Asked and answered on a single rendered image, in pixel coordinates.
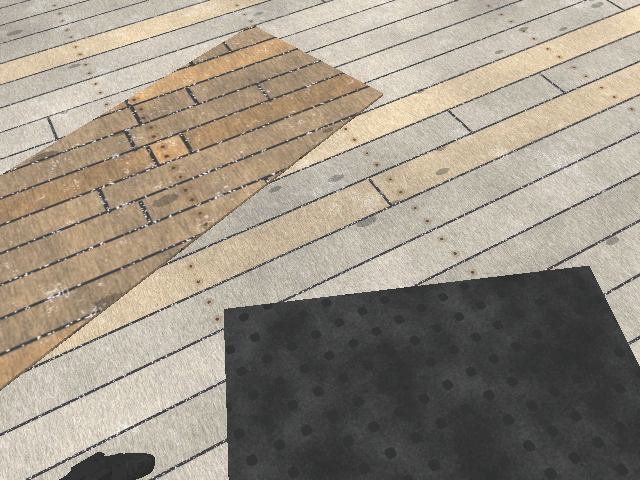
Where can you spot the robot left hand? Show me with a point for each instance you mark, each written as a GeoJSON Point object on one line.
{"type": "Point", "coordinates": [128, 466]}

